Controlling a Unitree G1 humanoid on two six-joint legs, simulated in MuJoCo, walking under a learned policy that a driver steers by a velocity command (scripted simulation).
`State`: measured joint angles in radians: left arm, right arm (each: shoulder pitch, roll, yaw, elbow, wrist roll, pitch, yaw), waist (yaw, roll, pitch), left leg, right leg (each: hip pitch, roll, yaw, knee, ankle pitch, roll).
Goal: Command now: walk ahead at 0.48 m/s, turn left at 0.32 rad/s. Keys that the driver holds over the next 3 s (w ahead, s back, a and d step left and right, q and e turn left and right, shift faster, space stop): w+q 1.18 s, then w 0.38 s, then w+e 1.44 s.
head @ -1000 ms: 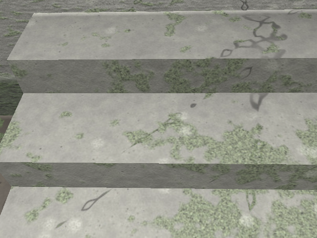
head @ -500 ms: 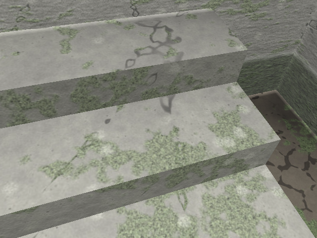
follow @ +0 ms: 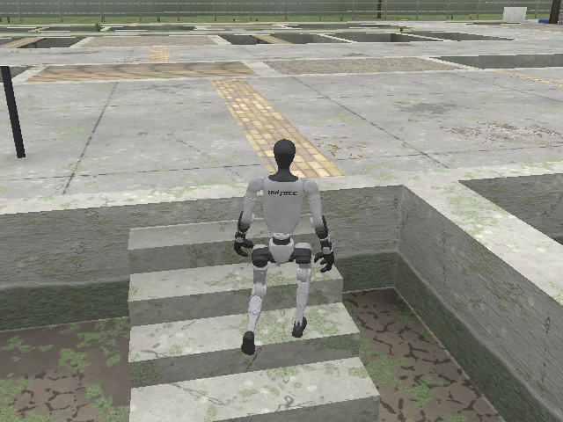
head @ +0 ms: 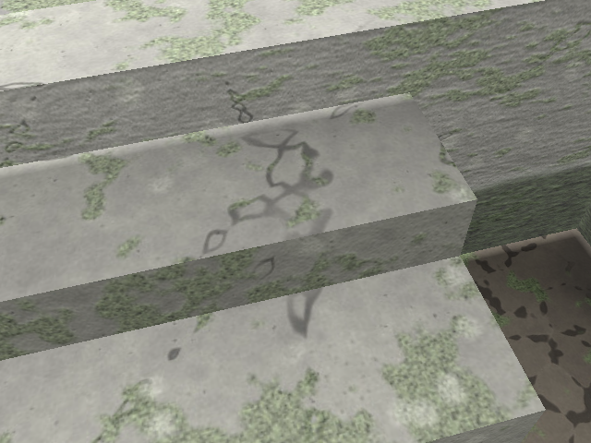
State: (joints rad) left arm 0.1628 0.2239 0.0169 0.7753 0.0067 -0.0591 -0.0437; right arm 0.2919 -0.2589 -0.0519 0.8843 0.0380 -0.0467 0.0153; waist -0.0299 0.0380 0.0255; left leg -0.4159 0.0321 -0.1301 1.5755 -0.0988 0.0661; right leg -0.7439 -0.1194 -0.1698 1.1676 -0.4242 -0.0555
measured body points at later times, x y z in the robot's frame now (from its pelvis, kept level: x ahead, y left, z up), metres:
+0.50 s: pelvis +0.25 +0.00 +0.10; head +0.27 +0.00 +0.55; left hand +0.14 +0.19 -0.05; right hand +0.51 -0.08 +0.02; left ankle +0.41 +0.13 -0.43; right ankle +0.11 -0.11 -0.64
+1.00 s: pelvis +0.55 +0.10 +0.27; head +0.53 +0.15 +0.72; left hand +0.70 +0.31 +0.20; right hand +0.58 -0.07 +0.14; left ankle +0.42 +0.12 -0.46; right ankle +0.74 +0.07 -0.14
